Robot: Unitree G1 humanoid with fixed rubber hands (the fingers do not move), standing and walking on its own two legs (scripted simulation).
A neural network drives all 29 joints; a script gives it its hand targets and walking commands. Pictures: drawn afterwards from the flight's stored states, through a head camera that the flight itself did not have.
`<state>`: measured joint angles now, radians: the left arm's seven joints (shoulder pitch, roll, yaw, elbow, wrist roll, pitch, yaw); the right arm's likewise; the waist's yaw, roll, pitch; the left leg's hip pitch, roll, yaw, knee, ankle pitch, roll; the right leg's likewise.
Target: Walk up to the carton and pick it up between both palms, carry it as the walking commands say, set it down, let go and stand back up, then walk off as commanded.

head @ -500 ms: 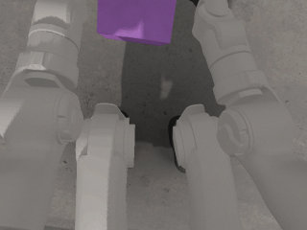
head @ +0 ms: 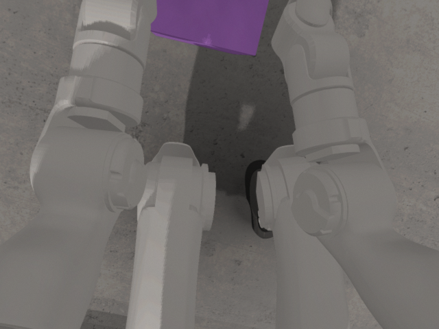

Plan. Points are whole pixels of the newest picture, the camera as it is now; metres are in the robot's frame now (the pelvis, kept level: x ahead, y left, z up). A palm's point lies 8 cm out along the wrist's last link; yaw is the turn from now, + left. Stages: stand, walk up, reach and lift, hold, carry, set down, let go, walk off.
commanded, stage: reach and lift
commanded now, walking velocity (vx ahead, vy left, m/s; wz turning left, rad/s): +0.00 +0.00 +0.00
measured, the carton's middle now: out of the picture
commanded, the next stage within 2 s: none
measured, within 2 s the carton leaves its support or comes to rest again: neither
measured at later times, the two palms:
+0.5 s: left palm out of the picture +0.53 +0.17 -0.09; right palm (330, 0) +0.51 -0.06 -0.10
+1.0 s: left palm out of the picture +0.51 +0.16 -0.03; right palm (373, 1) +0.49 -0.06 -0.03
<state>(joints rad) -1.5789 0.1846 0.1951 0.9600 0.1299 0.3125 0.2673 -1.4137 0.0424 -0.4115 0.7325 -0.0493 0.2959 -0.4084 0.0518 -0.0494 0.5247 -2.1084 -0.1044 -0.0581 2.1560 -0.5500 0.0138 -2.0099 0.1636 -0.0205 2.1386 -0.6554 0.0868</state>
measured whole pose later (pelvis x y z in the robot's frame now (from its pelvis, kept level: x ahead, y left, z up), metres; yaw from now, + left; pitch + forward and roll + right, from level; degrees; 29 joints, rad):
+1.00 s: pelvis -0.03 -0.01 +0.09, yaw +3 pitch +23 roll -4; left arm -1.44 0.10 0.28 0.78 0.19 0.39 0.23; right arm -1.29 0.13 -0.45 0.54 -0.13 0.38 -0.40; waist 0.03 -0.02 0.52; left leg -1.79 -0.14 -0.09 1.86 -0.47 -0.03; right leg -1.72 0.16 0.02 1.86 -0.55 0.07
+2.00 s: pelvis -0.03 -0.01 +0.19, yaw +4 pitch +13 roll -3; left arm -1.22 0.01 0.27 0.69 0.18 0.39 0.25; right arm -1.07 0.17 -0.38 0.48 -0.14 0.40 -0.41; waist 0.01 -0.02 0.52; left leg -1.32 -0.14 -0.12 1.51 -0.41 -0.03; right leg -1.26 0.16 0.06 1.51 -0.48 0.05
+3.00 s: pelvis +0.06 +0.00 +0.33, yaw +4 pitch +14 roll -2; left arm -0.69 -0.15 0.37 0.82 0.34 0.28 0.19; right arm -0.62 0.27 -0.46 0.70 -0.33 0.28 -0.24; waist -0.02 -0.03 -0.01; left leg -0.80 -0.10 -0.14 0.85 -0.28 0.00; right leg -0.74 0.12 0.14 0.83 -0.32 0.01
